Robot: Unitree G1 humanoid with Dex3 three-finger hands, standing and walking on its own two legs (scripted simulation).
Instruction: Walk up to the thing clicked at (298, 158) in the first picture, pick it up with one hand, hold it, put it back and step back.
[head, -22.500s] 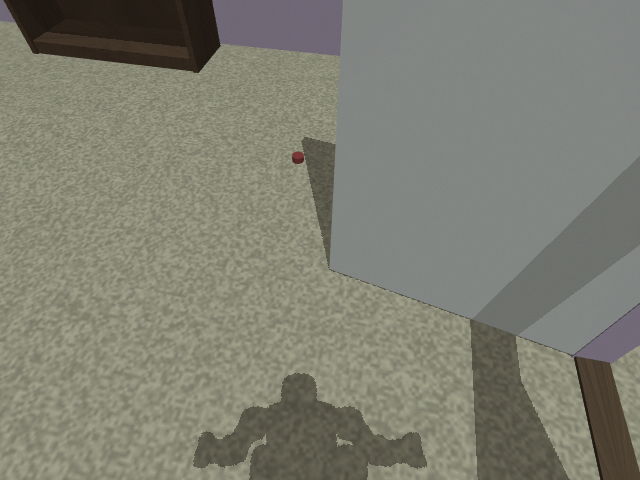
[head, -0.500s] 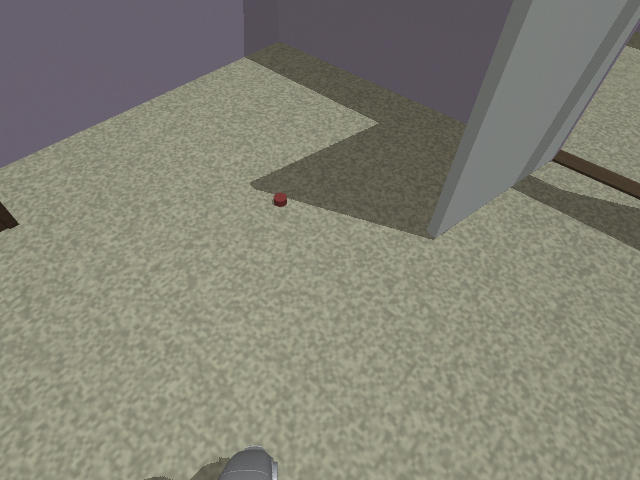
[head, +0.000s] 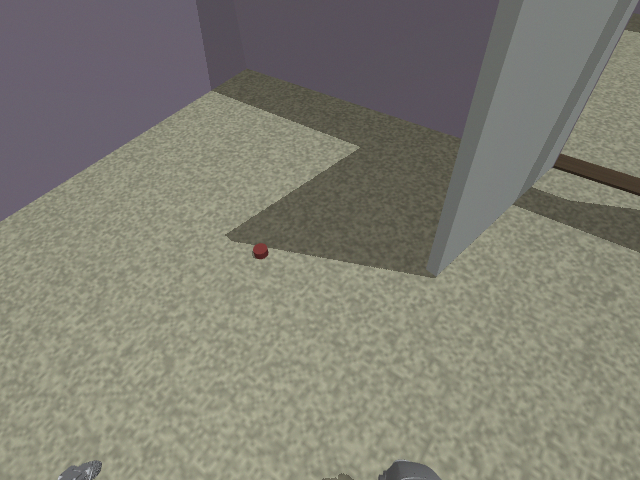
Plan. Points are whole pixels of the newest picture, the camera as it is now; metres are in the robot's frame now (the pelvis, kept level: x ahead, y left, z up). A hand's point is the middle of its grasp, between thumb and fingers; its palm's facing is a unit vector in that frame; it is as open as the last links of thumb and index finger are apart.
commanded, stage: walk up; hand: left
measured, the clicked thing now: (260, 251) +1.02 +0.28 -0.73
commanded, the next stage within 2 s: none
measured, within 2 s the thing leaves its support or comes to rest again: neither
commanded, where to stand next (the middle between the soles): +0.63 +0.06 m, yaw +0 degrees
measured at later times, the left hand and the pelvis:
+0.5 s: hand (116, 411) +0.24 +0.33 -0.14, palm faces -0.02 -0.94 -0.34, open 7.4 cm; pelvis +0.21 +0.06 +0.02, yaw +1 degrees
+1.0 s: hand (167, 268) +0.48 +0.30 -0.10, palm faces -0.02 -0.92 -0.40, open 7.4 cm; pelvis +0.39 +0.03 +0.02, yaw +0 degrees
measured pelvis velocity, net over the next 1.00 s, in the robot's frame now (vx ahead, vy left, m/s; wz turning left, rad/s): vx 0.39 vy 0.03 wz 0.00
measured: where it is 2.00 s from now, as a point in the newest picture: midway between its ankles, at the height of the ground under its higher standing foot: (316, 350)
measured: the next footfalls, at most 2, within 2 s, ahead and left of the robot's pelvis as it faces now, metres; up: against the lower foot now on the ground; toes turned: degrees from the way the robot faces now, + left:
left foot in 0.34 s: +0.31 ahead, +0.16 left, +0.00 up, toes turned +7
right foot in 0.80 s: +0.48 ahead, -0.09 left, +0.00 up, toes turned -5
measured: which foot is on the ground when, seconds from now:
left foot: up 0.00-0.32, down 0.34-0.82, up 0.84-1.00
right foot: down 0.00-0.36, up 0.38-0.78, down 0.80-1.00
